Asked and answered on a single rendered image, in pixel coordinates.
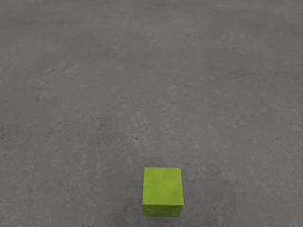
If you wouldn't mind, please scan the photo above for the carton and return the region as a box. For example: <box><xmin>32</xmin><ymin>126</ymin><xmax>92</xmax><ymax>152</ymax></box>
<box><xmin>142</xmin><ymin>167</ymin><xmax>184</xmax><ymax>218</ymax></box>

